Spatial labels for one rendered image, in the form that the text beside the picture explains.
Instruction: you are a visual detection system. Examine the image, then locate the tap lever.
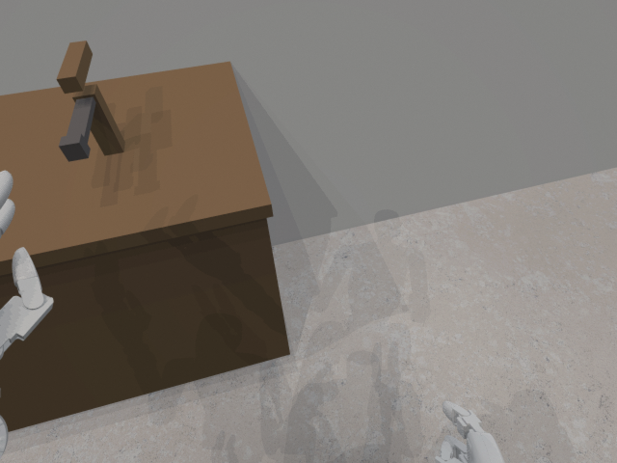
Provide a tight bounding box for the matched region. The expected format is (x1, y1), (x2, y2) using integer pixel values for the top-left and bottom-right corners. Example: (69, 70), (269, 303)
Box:
(59, 97), (96, 162)

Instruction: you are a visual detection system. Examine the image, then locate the counter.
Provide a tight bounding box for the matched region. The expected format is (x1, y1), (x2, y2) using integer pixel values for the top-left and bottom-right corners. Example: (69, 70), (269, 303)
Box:
(0, 41), (290, 432)

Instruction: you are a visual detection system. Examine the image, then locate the right robot hand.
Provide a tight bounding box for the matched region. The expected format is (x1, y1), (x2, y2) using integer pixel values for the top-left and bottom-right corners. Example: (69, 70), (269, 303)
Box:
(435, 401), (505, 463)

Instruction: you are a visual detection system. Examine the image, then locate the left robot hand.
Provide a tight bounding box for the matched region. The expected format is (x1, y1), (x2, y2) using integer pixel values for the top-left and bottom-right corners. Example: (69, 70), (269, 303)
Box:
(0, 171), (54, 360)

